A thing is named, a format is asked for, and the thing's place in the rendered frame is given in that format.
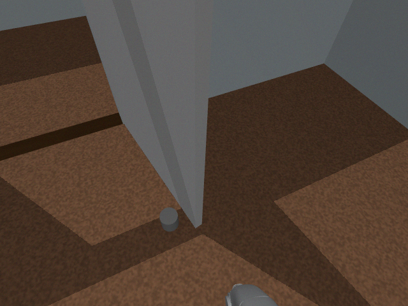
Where can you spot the can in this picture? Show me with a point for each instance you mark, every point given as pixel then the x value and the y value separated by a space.
pixel 169 219

